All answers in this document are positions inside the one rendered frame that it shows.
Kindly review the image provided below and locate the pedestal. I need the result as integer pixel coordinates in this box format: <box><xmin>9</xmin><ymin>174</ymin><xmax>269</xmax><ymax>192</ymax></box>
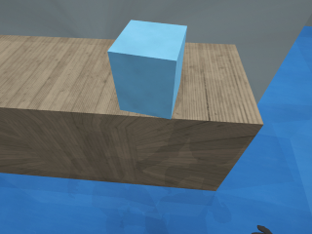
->
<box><xmin>0</xmin><ymin>34</ymin><xmax>264</xmax><ymax>191</ymax></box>

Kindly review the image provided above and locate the carton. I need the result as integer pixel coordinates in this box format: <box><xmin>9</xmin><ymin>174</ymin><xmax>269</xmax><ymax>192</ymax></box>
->
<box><xmin>107</xmin><ymin>19</ymin><xmax>187</xmax><ymax>120</ymax></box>

